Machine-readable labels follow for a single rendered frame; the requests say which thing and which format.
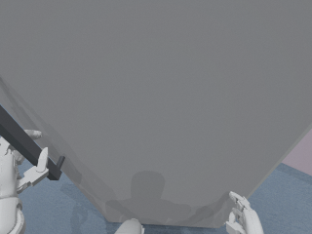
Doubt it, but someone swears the fridge door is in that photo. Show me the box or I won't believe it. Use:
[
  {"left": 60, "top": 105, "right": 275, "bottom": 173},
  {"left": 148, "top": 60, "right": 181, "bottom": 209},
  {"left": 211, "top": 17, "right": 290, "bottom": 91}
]
[{"left": 0, "top": 0, "right": 312, "bottom": 228}]

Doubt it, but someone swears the robot left hand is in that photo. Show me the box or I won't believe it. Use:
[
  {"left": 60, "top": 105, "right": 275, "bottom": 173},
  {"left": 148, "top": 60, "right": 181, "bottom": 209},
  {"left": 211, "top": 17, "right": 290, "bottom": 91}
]
[{"left": 0, "top": 130, "right": 49, "bottom": 199}]

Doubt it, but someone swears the robot left thigh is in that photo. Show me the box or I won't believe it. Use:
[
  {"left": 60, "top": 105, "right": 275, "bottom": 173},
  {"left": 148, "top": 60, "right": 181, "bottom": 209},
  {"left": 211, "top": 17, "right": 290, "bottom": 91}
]
[{"left": 114, "top": 219, "right": 145, "bottom": 234}]

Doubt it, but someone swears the robot right hand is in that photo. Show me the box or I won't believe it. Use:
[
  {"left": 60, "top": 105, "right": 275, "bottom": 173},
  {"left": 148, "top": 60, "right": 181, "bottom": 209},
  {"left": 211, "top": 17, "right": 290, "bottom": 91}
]
[{"left": 225, "top": 191, "right": 264, "bottom": 234}]

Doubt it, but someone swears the robot left forearm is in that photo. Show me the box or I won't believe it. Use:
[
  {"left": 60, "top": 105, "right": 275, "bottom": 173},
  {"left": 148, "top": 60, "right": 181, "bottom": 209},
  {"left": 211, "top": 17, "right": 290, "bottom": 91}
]
[{"left": 0, "top": 197, "right": 26, "bottom": 234}]

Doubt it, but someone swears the handle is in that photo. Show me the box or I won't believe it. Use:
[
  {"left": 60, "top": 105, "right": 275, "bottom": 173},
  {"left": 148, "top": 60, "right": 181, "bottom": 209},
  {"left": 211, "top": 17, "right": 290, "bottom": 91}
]
[{"left": 0, "top": 105, "right": 65, "bottom": 180}]

